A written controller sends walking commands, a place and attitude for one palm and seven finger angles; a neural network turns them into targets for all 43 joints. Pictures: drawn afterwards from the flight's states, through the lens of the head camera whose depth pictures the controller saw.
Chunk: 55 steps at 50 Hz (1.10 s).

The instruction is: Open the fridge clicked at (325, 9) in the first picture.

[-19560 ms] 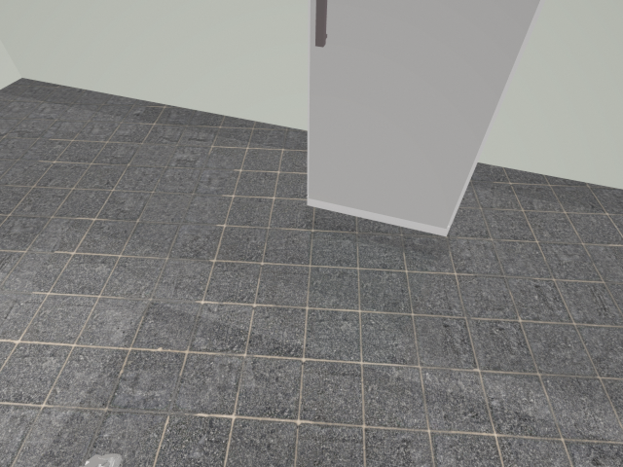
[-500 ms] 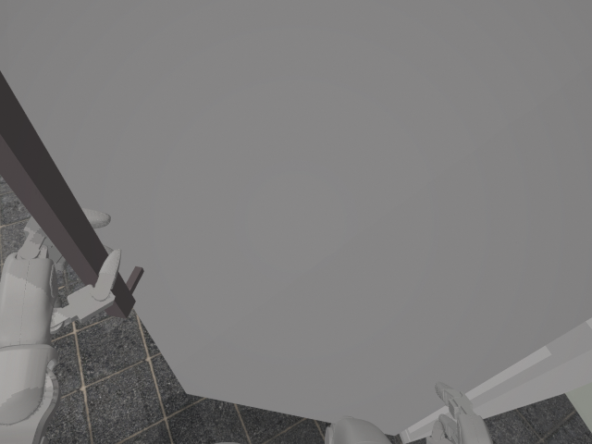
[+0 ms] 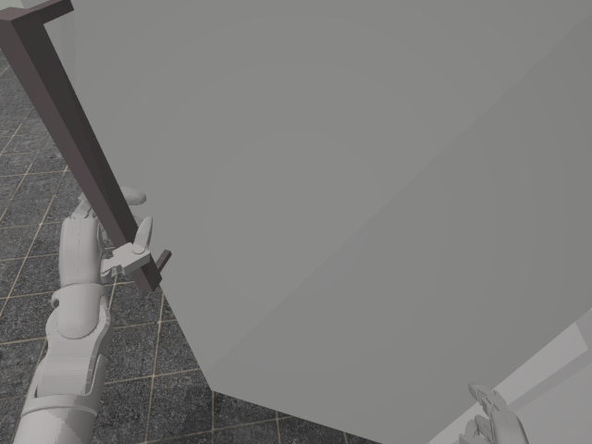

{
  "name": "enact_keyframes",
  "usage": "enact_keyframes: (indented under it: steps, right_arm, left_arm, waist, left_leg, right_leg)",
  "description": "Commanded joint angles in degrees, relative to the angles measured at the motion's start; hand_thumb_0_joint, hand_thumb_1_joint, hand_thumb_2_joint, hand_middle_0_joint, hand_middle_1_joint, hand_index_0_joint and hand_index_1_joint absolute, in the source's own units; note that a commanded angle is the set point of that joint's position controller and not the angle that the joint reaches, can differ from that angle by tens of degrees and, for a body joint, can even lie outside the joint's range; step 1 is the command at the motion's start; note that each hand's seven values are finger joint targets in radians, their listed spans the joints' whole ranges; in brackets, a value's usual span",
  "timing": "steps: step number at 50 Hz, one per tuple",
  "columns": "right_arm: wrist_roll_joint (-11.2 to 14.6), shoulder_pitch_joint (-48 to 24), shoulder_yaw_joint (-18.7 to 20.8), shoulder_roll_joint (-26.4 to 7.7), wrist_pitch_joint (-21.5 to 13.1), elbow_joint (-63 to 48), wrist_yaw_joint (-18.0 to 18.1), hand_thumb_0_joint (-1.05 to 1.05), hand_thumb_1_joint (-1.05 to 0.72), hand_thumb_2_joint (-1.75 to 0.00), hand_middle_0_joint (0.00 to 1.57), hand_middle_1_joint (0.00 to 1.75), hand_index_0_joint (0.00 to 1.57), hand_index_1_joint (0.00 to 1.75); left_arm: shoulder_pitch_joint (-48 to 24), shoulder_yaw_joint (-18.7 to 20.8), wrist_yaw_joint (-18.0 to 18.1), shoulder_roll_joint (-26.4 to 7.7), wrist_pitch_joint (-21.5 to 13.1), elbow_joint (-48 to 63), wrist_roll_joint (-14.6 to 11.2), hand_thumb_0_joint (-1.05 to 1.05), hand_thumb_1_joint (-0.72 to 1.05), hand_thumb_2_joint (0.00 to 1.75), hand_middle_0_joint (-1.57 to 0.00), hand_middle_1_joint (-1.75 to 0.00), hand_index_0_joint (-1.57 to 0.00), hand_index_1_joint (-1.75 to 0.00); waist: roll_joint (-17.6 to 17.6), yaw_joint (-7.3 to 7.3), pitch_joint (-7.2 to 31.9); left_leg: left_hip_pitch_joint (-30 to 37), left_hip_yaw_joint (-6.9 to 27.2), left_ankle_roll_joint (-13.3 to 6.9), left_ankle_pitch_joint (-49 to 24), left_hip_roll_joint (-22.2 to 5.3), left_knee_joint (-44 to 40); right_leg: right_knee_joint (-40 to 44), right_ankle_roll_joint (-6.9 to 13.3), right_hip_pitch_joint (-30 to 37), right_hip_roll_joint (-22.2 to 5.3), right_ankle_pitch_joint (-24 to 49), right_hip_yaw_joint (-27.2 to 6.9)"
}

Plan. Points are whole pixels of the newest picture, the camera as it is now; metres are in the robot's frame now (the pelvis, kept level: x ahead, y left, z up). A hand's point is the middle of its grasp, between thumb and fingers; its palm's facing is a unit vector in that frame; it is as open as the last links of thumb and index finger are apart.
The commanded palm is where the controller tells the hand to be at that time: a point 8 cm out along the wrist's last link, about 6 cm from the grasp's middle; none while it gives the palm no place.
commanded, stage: stop walking and hold the door back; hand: left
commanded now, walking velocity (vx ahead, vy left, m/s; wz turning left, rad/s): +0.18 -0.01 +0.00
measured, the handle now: (116, 180) +0.34 +0.26 +0.20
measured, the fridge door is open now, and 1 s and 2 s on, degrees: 79 75 72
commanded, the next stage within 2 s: loosen the grip on the handle in 0.94 s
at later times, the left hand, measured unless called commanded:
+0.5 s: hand (149, 224) +0.34 +0.23 +0.13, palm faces +0.30 -0.92 -0.23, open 5.9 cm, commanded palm +0.31 +0.28 +0.12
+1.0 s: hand (152, 220) +0.34 +0.23 +0.13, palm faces +0.27 -0.93 -0.23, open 6.0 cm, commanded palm +0.32 +0.28 +0.12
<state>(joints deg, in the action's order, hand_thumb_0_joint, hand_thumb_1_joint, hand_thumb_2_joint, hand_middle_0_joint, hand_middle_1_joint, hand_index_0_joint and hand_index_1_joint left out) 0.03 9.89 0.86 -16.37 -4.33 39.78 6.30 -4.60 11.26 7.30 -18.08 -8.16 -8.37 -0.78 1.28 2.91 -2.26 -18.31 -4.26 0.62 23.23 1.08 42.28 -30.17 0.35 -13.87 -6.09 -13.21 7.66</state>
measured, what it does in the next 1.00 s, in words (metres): steps on the spot: left foot, then right foot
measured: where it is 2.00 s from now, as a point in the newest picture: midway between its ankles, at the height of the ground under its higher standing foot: outside the picture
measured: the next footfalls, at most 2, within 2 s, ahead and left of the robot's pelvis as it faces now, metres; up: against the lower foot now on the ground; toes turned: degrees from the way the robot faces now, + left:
left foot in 0.06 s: +0.04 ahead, +0.13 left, +0.00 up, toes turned +1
right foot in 0.32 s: +0.00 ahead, -0.10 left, +0.00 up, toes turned -5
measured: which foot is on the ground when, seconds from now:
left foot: up 0.00-0.04, down 0.06-1.00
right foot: down 0.00-0.06, up 0.08-0.30, down 0.32-1.00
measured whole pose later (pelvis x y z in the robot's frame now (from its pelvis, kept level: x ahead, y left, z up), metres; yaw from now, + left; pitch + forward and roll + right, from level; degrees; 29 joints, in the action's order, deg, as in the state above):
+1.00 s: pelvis -0.07 +0.01 -0.01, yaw -3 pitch -3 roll +0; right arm 2.1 12.4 -1.2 -14.7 -3.4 42.2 5.8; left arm -31.0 14.1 3.4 -22.2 -10.2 -40.5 -1.2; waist -1.4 0.1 -4.2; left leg -16.2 -3.9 0.5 10.8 -3.0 30.4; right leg -31.1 1.0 -14.6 0.4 -13.6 2.4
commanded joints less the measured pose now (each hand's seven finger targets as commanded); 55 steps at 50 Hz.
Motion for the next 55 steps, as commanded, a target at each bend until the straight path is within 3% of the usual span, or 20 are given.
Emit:
enact_keyframes:
  steps: [1, 3, 5, 8, 14, 16, 17, 22, 26, 29, 32, 35, 39, 43, 47, 51, 52, 53, 54, 55]
  right_arm:
    - [0.2, -3.1, 1.3, -4.1, -2.1, -8.1, -0.3, 0.00, -0.90, -0.90, 0.20, 0.30, 0.20, 0.30]
    - [0.4, -3.8, 1.8, -7.0, -1.7, -8.9, -0.2, 0.00, -0.90, -0.90, 0.20, 0.30, 0.20, 0.30]
    - [1.6, -3.8, 0.2, -3.6, -1.4, -7.9, -0.4, 0.00, -0.90, -0.90, 0.20, 0.30, 0.20, 0.30]
    - [2.1, -2.9, 0.6, -4.7, -1.2, -6.9, 0.3, 0.00, -0.90, -0.90, 0.20, 0.30, 0.20, 0.30]
    - [1.6, -0.8, 0.0, -6.0, -1.6, -5.5, 0.8, 0.00, -0.90, -0.90, 0.20, 0.30, 0.20, 0.30]
    - [1.1, -0.3, 0.7, -4.7, -1.5, -5.5, 0.7, 0.00, -0.90, -0.90, 0.20, 0.30, 0.20, 0.30]
    - [1.3, -1.0, 1.0, -5.4, -2.2, -6.3, 0.7, 0.00, -0.90, -0.90, 0.20, 0.30, 0.20, 0.30]
    - [1.2, 1.0, 0.2, -5.4, -3.8, -2.0, 0.9, 0.00, -0.90, -0.90, 0.20, 0.30, 0.20, 0.30]
    - [0.8, 2.1, 0.7, -5.6, -4.5, -1.8, 0.8, 0.00, -0.90, -0.90, 0.20, 0.30, 0.20, 0.30]
    - [1.7, 1.4, 0.6, -5.8, -3.5, -4.5, -0.6, 0.00, -0.90, -0.90, 0.20, 0.30, 0.20, 0.30]
    - [1.9, 1.9, 0.5, -5.7, -2.6, -4.9, 0.1, 0.00, -0.90, -0.90, 0.20, 0.30, 0.20, 0.30]
    - [1.9, 1.8, 0.7, -6.8, -2.5, -5.7, -0.3, 0.00, -0.90, -0.90, 0.20, 0.30, 0.20, 0.30]
    - [1.6, 2.9, 1.5, -6.5, -2.4, -5.8, -0.2, 0.00, -0.90, -0.90, 0.20, 0.30, 0.20, 0.30]
    - [2.1, 2.4, 0.8, -5.8, -2.1, -4.5, -0.1, 0.00, -0.90, -0.90, 0.20, 0.30, 0.20, 0.30]
    - [2.3, 0.9, 0.9, -6.5, -1.9, -4.4, 0.3, 0.00, -0.90, -0.90, 0.20, 0.30, 0.20, 0.30]
    - [1.9, 0.6, 0.5, -6.0, -1.5, -5.2, 0.1, 0.00, -0.90, -0.90, 0.20, 0.30, 0.20, 0.30]
    - [1.9, 8.0, 1.5, -4.5, -3.6, -10.1, -0.8, 0.00, -0.90, -0.90, 0.20, 0.30, 0.20, 0.30]
    - [-2.2, 7.6, 4.2, -6.3, -5.7, -2.4, -2.8, 0.00, -0.90, -0.90, 0.20, 0.30, 0.20, 0.30]
    - [-0.5, 9.6, 4.2, -7.1, -5.8, -4.5, -3.0, 0.00, -0.90, -0.90, 0.20, 0.30, 0.20, 0.30]
    - [-0.9, 9.2, 4.3, -8.0, -6.3, -3.8, -3.3, 0.00, -0.90, -0.90, 0.20, 0.30, 0.20, 0.30]
  left_arm:
    - [-32.8, 6.0, 2.0, -14.0, -4.7, 10.4, -0.6, 0.00, 0.90, 0.90, -0.45, -1.40, -0.45, -1.40]
    - [-36.6, 4.6, 1.7, -13.6, -5.8, 9.1, -0.7, 0.00, 0.90, 0.90, -0.45, -1.40, -0.45, -1.40]
    - [-44.4, 3.2, 2.0, -15.1, -5.2, 3.8, 1.2, 0.00, 0.90, 0.90, -0.45, -1.40, -0.45, -1.40]
    - [-50.4, 2.7, 1.0, -15.3, -3.7, -5.6, 1.1, 0.00, 0.90, 0.90, -0.45, -1.40, -0.45, -1.40]
    - [-58.8, 2.8, -0.8, -17.8, -2.5, -18.2, 0.3, 0.00, 0.90, 0.90, -0.45, -1.40, -0.45, -1.40]
    - [-60.4, 5.2, -1.2, -21.7, -2.6, -18.6, 0.3, 0.00, 0.90, 0.90, -0.45, -1.40, -0.45, -1.40]
    - [-58.2, 7.4, -1.1, -23.7, -2.2, -19.9, 0.0, 0.00, 0.90, 0.90, -0.45, -1.40, -0.45, -1.40]
    - [-62.0, 9.2, -1.6, -24.2, -3.6, -24.5, 0.4, 0.00, 0.90, 0.90, -0.45, -1.40, -0.45, -1.40]
    - [-61.5, 7.4, -2.2, -21.3, -5.8, -21.8, 0.5, 0.00, 0.90, 0.90, -0.45, -1.40, -0.45, -1.40]
    - [-57.9, 2.8, -3.1, -15.8, -7.0, -17.4, -0.3, 0.00, 0.90, 0.90, -0.45, -1.40, -0.45, -1.40]
    - [-55.1, 4.2, -2.5, -17.4, -6.0, -16.6, -0.6, 0.00, 0.90, 0.90, -0.45, -1.40, -0.45, -1.40]
    - [-53.0, 3.4, -2.7, -16.5, -5.5, -13.6, -0.2, 0.00, 0.90, 0.90, -0.45, -1.40, -0.45, -1.40]
    - [-48.9, 9.0, -2.0, -23.5, -4.5, -17.6, 0.5, 0.00, 0.90, 0.90, -0.45, -1.40, -0.45, -1.40]
    - [-50.7, 9.3, -2.0, -24.0, -4.3, -19.6, -0.1, 0.00, 0.90, 0.90, -0.45, -1.40, -0.45, -1.40]
    - [-49.7, 7.6, -2.5, -21.8, -5.0, -19.7, -0.6, 0.00, 0.90, 0.90, -0.45, -1.40, -0.45, -1.40]
    - [-49.7, 5.1, -2.5, -18.0, -6.0, -22.1, -0.4, 0.00, 0.90, 0.90, -0.45, -1.40, -0.45, -1.40]
    - [-80.2, 24.1, 0.2, -47.0, -8.4, -10.9, 5.6, 0.00, 0.90, 0.90, -0.45, -1.40, -0.45, -1.40]
    - [-65.1, 15.0, -4.9, -29.6, -2.3, -29.8, 8.0, 0.00, 0.78, 0.84, -0.45, -1.40, -0.45, -1.40]
    - [-60.9, 9.9, -6.0, -18.8, -2.1, -25.1, 3.0, 0.00, 0.66, 0.78, -0.45, -1.40, -0.45, -1.40]
    - [-59.0, 14.2, -6.5, -23.5, -2.7, -27.1, 2.6, 0.00, 0.54, 0.73, -0.45, -1.40, -0.45, -1.40]
  waist:
    - [2.3, -2.71, 11.9]
    - [-20.2, -2.38, 11.2]
    - [-22.4, -4.33, 9.7]
    - [-10.7, -2.47, 8.9]
    - [-11.1, -1.48, 13.0]
    - [7.6, -1.52, 12.2]
    - [10.9, -0.30, 10.7]
    - [9.8, -1.67, 11.9]
    - [2.8, -3.15, 14.4]
    - [-19.1, -4.02, 14.3]
    - [-10.4, -3.44, 11.7]
    - [-13.7, -3.15, 15.2]
    - [0.3, -3.42, 13.9]
    - [4.1, -2.92, 15.2]
    - [-2.7, -2.76, 15.5]
    - [-4.4, -2.62, 12.0]
    - [-16.7, -2.58, 11.7]
    - [2.4, -3.77, 23.1]
    - [10.1, -6.27, 22.2]
    - [9.5, -5.71, 20.0]
  left_leg:
    - [11.1, -0.3, -2.3, -5.1, -0.5, -19.8]
    - [18.9, 18.0, -8.3, -4.1, -14.9, -26.7]
    - [11.7, 31.6, -13.9, 11.3, -22.6, -33.1]
    - [6.9, 20.5, -12.4, 11.5, -18.1, -28.0]
    - [-2.9, 8.8, -6.1, 16.3, -11.3, -18.2]
    - [-15.5, 0.0, -1.8, 8.7, -2.1, 5.7]
    - [-20.7, 3.6, -0.6, 8.6, -1.3, 17.4]
    - [-6.6, 2.4, -0.9, 1.6, -3.9, 4.5]
    - [15.7, -2.6, -1.2, -7.0, -2.0, -16.6]
    - [15.2, 27.1, -10.1, -0.4, -22.0, -30.2]
    - [9.1, 20.9, -10.7, -0.9, -20.6, -27.4]
    - [7.8, 8.2, -5.8, -11.2, -15.4, -19.3]
    - [2.5, -0.3, -0.4, -6.9, -6.2, -10.9]
    - [0.1, 3.3, -0.3, -4.5, -4.7, -8.4]
    - [10.6, 5.1, -1.7, -19.7, -8.3, -17.1]
    - [7.7, 8.1, -3.1, -10.9, -10.3, -19.3]
    - [9.1, 5.9, -2.6, -7.7, -6.8, -23.6]
    - [9.4, 2.2, -2.4, -23.7, -2.7, -18.2]
    - [9.1, 2.6, -2.9, -24.9, -3.4, -15.9]
    - [8.9, 2.3, -3.1, -20.0, -2.8, -15.8]
  right_leg:
    - [7.2, 3.9, -0.2, -10.3, -4.8, -14.8]
    - [-10.4, -0.5, -14.0, 1.9, -12.4, -6.1]
    - [-29.6, -0.7, -18.5, 4.0, -15.5, -7.5]
    - [-25.0, -1.2, -14.4, 3.2, -10.9, -6.8]
    - [0.8, 0.7, 10.7, 6.3, -12.0, -2.9]
    - [14.1, 9.2, 15.3, -8.9, -21.6, -31.1]
    - [18.4, 12.8, 15.1, -17.7, -16.9, -42.6]
    - [10.9, 8.6, 4.2, -9.8, -12.2, -20.4]
    - [4.1, 4.3, -5.2, -3.4, -13.7, -13.2]
    - [-21.0, -0.4, -13.1, 6.5, -18.6, -6.7]
    - [-14.4, -0.6, -6.9, 4.6, -12.7, -8.1]
    - [0.5, -0.8, 4.5, 5.4, -4.4, -4.9]
    - [8.4, 1.6, 5.3, -2.1, 3.2, -14.9]
    - [8.6, 5.2, 8.4, -8.0, 11.2, -20.3]
    - [5.2, 0.1, 2.2, -0.7, 7.5, -12.7]
    - [6.5, -0.7, -0.8, 2.6, -3.4, -10.7]
    - [1.6, 0.4, 2.0, 3.1, -10.0, -10.1]
    - [4.7, 2.0, 2.3, 5.6, 10.4, -7.3]
    - [4.5, 0.5, 0.7, 6.6, 14.1, -5.8]
    - [6.1, -0.2, -0.6, 6.7, 10.8, -7.6]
